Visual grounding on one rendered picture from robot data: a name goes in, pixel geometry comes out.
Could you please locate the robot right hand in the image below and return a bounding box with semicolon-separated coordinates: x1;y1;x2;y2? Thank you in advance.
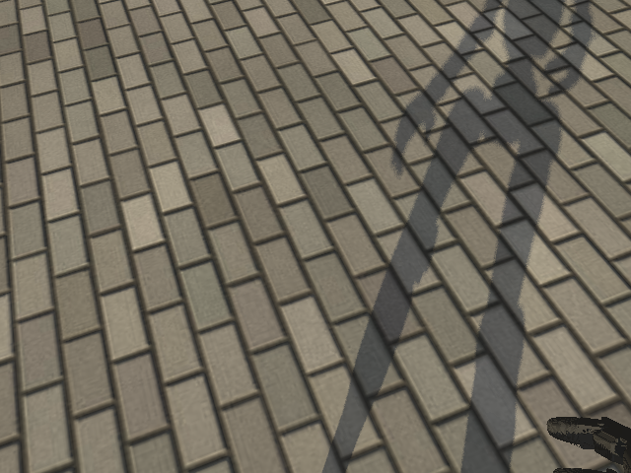
546;417;631;473

